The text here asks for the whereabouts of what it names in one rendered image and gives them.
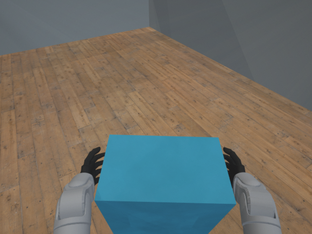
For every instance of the left robot hand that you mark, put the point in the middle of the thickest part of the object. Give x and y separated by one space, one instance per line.
90 164

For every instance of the robot right forearm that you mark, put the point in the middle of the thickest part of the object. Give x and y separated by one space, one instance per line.
257 207

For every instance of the carton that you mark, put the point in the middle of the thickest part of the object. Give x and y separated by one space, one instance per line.
163 185

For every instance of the right robot hand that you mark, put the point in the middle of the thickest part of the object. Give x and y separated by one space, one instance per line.
235 166

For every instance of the robot left forearm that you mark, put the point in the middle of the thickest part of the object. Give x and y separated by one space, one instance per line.
73 211

